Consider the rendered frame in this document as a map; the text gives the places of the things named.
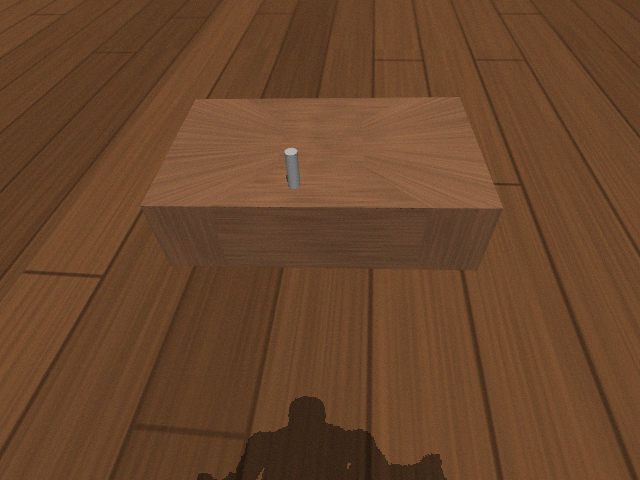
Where can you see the can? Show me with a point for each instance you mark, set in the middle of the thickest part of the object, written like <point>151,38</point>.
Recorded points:
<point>292,167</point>

